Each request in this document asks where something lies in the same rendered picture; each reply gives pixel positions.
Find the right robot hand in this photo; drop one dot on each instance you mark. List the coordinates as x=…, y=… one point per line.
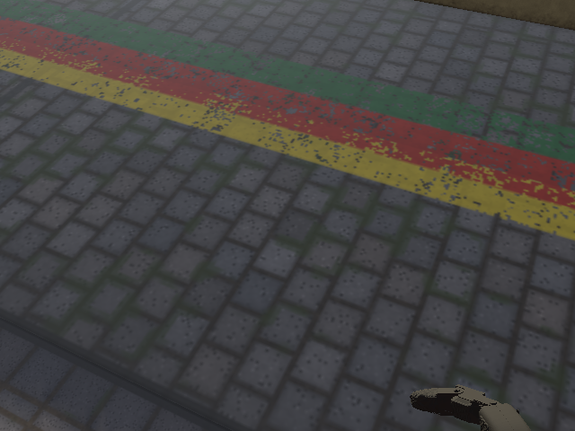
x=471, y=406

